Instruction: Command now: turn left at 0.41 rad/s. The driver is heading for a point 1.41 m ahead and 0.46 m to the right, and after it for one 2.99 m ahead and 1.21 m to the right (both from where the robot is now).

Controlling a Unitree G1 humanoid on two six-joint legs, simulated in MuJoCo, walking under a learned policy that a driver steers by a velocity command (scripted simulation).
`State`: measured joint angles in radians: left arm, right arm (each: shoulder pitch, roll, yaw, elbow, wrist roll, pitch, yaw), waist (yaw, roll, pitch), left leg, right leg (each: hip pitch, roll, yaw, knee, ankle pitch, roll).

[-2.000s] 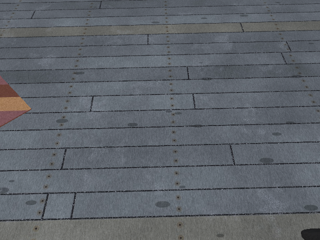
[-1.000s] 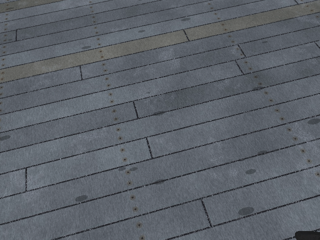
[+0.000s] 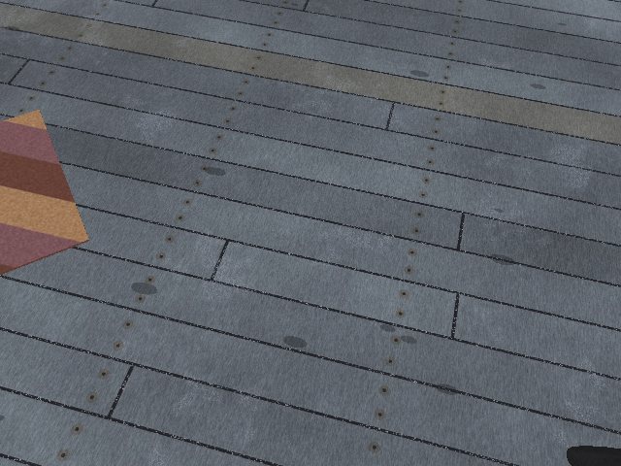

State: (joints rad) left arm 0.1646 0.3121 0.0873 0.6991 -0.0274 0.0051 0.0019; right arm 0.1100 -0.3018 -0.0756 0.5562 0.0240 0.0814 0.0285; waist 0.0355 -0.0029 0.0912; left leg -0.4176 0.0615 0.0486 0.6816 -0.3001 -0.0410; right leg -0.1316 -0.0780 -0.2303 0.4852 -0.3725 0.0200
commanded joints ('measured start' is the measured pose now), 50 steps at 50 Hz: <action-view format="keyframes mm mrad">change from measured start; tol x32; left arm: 1 9 131 23 -23 -20 -34 -13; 50 256 188 17 -48 61 -63 -15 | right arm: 1 157 -164 -60 -37 -18 -11 -21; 50 -185 -120 -3 53 -61 -108 47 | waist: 1 -105 7 -233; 50 68 -154 20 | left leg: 1 423 -29 -63 -301 431 109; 2 738 301 -423 -202 1043 249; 14 270 260 -21 -425 263 276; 23 346 335 84 -338 418 240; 30 -343 -35 -93 609 -360 -35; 50 -246 -1 -9 -64 110 61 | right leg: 1 -97 -127 74 225 661 -75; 2 -430 -20 63 517 -223 17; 3 -389 -13 231 644 -367 50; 24 -269 -29 125 252 -25 1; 28 216 -250 691 -77 843 -313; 35 75 -151 707 -299 -287 -273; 50 115 -175 563 -386 -132 -212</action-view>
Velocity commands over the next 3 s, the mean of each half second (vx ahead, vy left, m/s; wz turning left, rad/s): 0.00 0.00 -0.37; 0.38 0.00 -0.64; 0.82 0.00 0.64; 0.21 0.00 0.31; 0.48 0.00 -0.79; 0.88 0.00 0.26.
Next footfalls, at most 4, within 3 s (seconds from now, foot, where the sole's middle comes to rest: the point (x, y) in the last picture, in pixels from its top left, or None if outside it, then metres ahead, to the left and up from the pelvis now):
0.02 left None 0.07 0.13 -0.77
0.54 right None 0.03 -0.12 -0.77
1.10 left None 0.35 -0.07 -0.77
1.52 right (485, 319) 0.75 -0.36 -0.77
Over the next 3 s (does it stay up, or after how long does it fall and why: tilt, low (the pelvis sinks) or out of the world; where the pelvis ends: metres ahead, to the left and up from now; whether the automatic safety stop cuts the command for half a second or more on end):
stays up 1.23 -0.50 0.01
